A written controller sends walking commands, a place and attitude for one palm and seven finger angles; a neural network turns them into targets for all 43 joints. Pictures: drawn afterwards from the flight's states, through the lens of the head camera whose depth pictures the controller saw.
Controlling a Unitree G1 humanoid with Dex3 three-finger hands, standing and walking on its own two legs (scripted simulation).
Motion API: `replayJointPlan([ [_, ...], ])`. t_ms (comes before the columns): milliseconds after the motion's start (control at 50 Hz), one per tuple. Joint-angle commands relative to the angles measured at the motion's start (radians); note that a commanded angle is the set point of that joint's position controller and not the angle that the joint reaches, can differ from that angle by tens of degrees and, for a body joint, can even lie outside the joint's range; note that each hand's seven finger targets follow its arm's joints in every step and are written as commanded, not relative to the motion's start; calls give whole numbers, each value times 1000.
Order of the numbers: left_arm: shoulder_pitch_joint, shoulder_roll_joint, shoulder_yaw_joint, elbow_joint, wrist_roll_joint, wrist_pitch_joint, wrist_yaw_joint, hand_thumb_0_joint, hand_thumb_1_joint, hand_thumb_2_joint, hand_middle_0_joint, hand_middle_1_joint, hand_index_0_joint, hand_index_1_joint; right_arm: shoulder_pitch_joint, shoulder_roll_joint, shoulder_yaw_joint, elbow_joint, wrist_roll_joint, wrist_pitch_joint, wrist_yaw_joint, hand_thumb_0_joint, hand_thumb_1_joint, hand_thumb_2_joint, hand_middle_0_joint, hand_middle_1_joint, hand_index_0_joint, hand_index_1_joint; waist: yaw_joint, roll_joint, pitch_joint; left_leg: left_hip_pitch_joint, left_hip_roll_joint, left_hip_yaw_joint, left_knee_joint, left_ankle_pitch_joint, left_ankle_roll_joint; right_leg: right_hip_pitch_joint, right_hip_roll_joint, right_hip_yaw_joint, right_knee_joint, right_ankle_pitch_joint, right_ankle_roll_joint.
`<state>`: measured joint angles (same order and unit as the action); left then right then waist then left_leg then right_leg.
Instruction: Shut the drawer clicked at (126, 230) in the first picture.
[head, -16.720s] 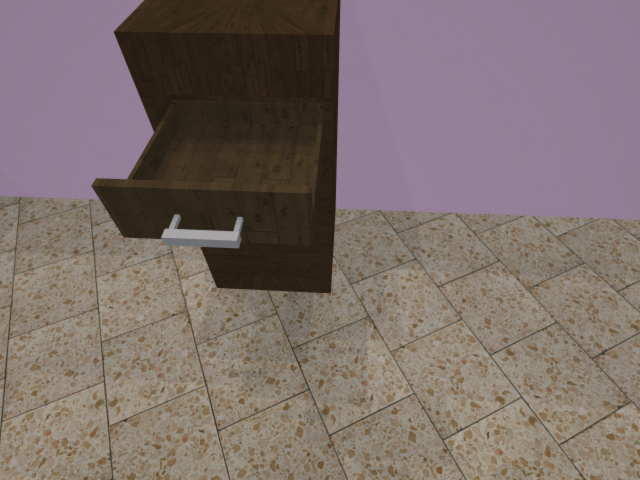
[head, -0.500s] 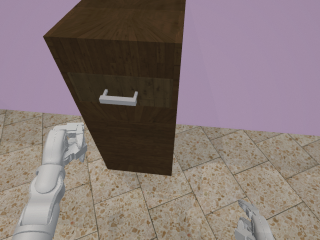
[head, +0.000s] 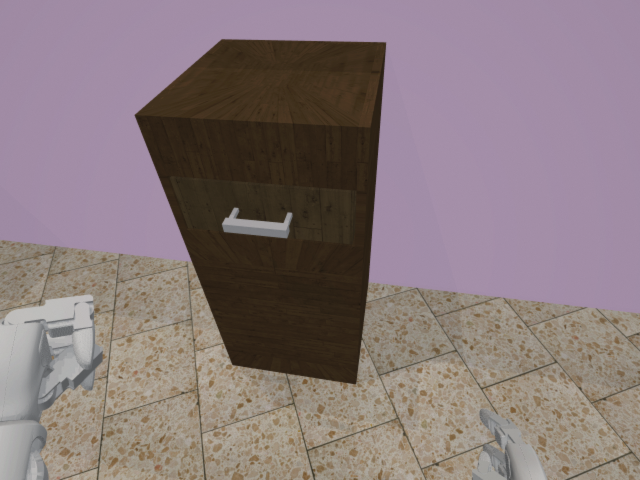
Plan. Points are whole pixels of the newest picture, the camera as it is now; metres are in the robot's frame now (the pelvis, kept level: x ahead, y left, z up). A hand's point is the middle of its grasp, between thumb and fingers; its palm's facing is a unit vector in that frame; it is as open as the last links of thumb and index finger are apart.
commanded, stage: draw the hand back to the body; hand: left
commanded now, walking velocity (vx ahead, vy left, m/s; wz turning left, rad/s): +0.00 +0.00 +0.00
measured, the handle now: (258, 221) +0.61 +0.21 -0.05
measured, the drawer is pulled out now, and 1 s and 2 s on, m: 0.00 0.00 0.00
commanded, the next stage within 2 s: step back with the hand held close in 0.18 s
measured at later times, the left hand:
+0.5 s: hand (91, 349) +0.18 +0.24 +0.16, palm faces +0.35 -0.82 -0.45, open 3.3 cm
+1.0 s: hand (23, 418) +0.12 +0.27 +0.15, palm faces +0.39 -0.79 -0.47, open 3.2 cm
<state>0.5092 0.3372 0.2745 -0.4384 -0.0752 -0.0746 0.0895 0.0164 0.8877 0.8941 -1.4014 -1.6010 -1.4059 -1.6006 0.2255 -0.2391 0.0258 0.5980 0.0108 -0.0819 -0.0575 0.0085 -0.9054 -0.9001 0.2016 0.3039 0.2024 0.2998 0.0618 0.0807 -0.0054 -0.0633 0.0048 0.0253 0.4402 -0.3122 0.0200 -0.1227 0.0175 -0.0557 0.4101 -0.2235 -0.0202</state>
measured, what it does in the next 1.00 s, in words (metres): shifts its weight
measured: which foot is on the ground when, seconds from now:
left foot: down 0.00-1.00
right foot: down 0.00-1.00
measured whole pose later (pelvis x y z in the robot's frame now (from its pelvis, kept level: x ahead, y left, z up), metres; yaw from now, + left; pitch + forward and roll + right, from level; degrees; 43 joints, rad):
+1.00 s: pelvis -0.07 +0.03 -0.01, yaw +0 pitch -1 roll +0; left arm 0.57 0.35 0.38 -0.52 0.00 -0.22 0.11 0.01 0.88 0.89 -1.40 -1.60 -1.41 -1.60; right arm 0.18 -0.21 0.00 0.52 0.01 -0.05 -0.06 0.01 -0.90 -0.90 0.20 0.30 0.20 0.30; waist 0.02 0.00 0.03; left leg -0.31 -0.05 0.06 0.59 -0.27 0.07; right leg -0.37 -0.02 0.03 0.55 -0.17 0.04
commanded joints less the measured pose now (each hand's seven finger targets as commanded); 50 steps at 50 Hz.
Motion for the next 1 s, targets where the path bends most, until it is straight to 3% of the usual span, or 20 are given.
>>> replayJointPlan([
  [0, -34, 163, 120, -250, 2, -77, 21, 0, 900, 900, -1400, -1600, -1400, -1600, -139, -80, -32, -157, -2, -84, -13, 0, -900, -900, 200, 300, 200, 300, -5, -24, -17, -86, 21, -17, -63, 234, 9, 43, -25, 51, -63, 147, -8],
  [80, -78, 135, 95, -173, 5, -73, 23, 0, 900, 900, -1400, -1600, -1400, -1600, -130, -90, -40, -140, -1, -88, -22, 0, -900, -900, 200, 300, 200, 300, -23, -87, 70, -97, 22, -18, -68, 135, 18, -24, -29, 61, -107, 16, -2],
  [160, -90, 161, 117, -178, 7, -83, 29, 0, 900, 900, -1400, -1600, -1400, -1600, -140, -86, -42, -138, -4, -95, -29, 0, -900, -900, 200, 300, 200, 300, -10, -72, 24, -78, 15, -16, -63, 118, 23, -6, -35, 71, -117, -23, -2],
  [220, -89, 162, 115, -237, 11, -95, 34, 0, 900, 900, -1400, -1600, -1400, -1600, -144, -81, -40, -141, -8, -110, -28, 0, -900, -900, 200, 300, 200, 300, -2, -18, -50, -59, 14, -14, -66, 159, 20, 48, -39, 69, -94, 39, -5],
  [260, -87, 182, 130, -244, 14, -95, 38, 0, 900, 900, -1400, -1600, -1400, -1600, -147, -81, -36, -140, -8, -120, -27, 0, -900, -900, 200, 300, 200, 300, 4, 16, -37, -65, 12, -19, -72, 165, 15, 50, -34, 70, -95, 53, -8],
  [280, -86, 170, 120, -250, 12, -97, 39, 0, 900, 900, -1400, -1600, -1400, -1600, -147, -75, -33, -140, -10, -124, -27, 0, -900, -900, 200, 300, 200, 300, 1, 0, -29, -69, 13, -21, -76, 170, 14, 56, -34, 64, -92, 61, -7],
  [300, -188, 291, 269, -310, 14, -148, 45, 0, 900, 900, -1400, -1600, -1400, -1600, -125, -107, -42, -164, -9, -94, -21, 0, -900, -900, 200, 300, 200, 300, -45, -45, 72, -153, 20, -30, -47, 79, 34, -65, -87, 219, -167, 55, -11],
  [320, -76, 214, 223, -192, 20, -151, 39, 0, 900, 900, -1400, -1600, -1400, -1600, -110, -86, -49, -137, -11, -73, -19, 0, -900, -900, 200, 300, 200, 300, -52, -122, 58, -132, 15, -41, -11, 73, 34, -86, -118, 233, -195, 19, -19],
  [340, -33, 177, 187, -163, 24, -146, 35, 0, 900, 900, -1400, -1600, -1400, -1600, -112, -87, -52, -140, -11, -56, -11, 0, -900, -900, 200, 300, 200, 300, -55, -140, 61, -113, 17, -35, 5, 90, 32, -111, -128, 239, -211, 19, -19],
  [420, 37, 140, 155, -164, 27, -168, 31, 0, 900, 900, -1400, -1600, -1400, -1600, -118, -103, -67, -152, -13, -22, -4, 0, -900, -900, 200, 300, 200, 300, -62, -50, -21, -124, 39, -38, -55, 181, 26, -49, -104, 161, -132, 148, -6],
  [480, 78, 168, 183, -197, 26, -177, 37, 0, 900, 900, -1400, -1600, -1400, -1600, -132, -105, -75, -173, -8, -1, -6, 0, -900, -900, 200, 300, 200, 300, -56, -45, -110, -145, 54, -47, -79, 305, 25, 43, -85, 106, -41, 324, 6],
  [520, 105, 195, 211, -232, 25, -181, 42, 0, 900, 900, -1400, -1600, -1400, -1600, -137, -106, -84, -191, -4, 12, -6, 0, -900, -900, 200, 300, 200, 300, -51, -76, -169, -159, 61, -51, -68, 385, 23, 92, -80, 94, 5, 420, 12],
  [560, 117, 225, 235, -278, 24, -183, 45, 0, 900, 900, -1400, -1600, -1400, -1600, -147, -109, -86, -206, -3, 18, -9, 0, -900, -900, 200, 300, 200, 300, -43, -51, -212, -174, 62, -57, -58, 431, 21, 118, -79, 91, 41, 482, 15],
  [640, 140, 229, 243, -329, 29, -184, 48, 0, 900, 900, -1400, -1600, -1400, -1600, -136, -109, -92, -226, -1, 21, -14, 0, -900, -900, 200, 300, 200, 300, -44, -19, -207, -238, 80, -76, -59, 468, 19, 128, -61, 81, 114, 512, 24],
  [680, 143, 225, 244, -328, 32, -182, 46, 0, 900, 900, -1400, -1600, -1400, -1600, -137, -112, -92, -226, -5, 20, -19, 0, -900, -900, 200, 300, 200, 300, -43, 13, -177, -275, 95, -93, -80, 470, 23, 116, -44, 71, 145, 461, 31],
  [720, 139, 208, 232, -311, 35, -181, 43, 0, 900, 900, -1400, -1600, -1400, -1600, -128, -114, -94, -224, -6, 16, -17, 0, -900, -900, 200, 300, 200, 300, -47, 20, -144, -326, 116, -101, -103, 381, 37, 103, -36, 75, 172, 369, 35],
  [800, 95, 183, 222, -279, 50, -191, 42, 0, 900, 900, -1400, -1600, -1400, -1600, -122, -120, -94, -220, -6, -1, -18, 0, -900, -900, 200, 300, 200, 300, -57, 13, -56, -531, 140, -130, -171, 25, 74, 139, -25, 94, 223, 252, 38],
  [860, 50, 189, 225, -266, 62, -201, 46, 0, 900, 900, -1400, -1600, -1400, -1600, -124, -122, -94, -220, -3, -9, -23, 0, -900, -900, 200, 300, 200, 300, -65, -45, -17, -634, 130, -142, -178, -185, 91, 159, -27, 126, 213, 242, 40],
  [940, 10, 173, 205, -302, 69, -215, 45, 0, 900, 900, -1400, -1600, -1400, -1600, -107, -121, -90, -219, -7, -22, -23, 0, -900, -900, 200, 300, 200, 300, -75, -78, -25, -626, 107, -136, -135, -236, 92, 124, -36, 156, 198, 235, 34],
  [980, -3, 185, 211, -337, 72, -219, 47, 0, 900, 900, -1400, -1600, -1400, -1600, -111, -119, -87, -223, -10, -29, -24, 0, -900, -900, 200, 300, 200, 300, -73, -60, -38, -614, 96, -129, -111, -256, 92, 107, -44, 179, 179, 208, 30],
])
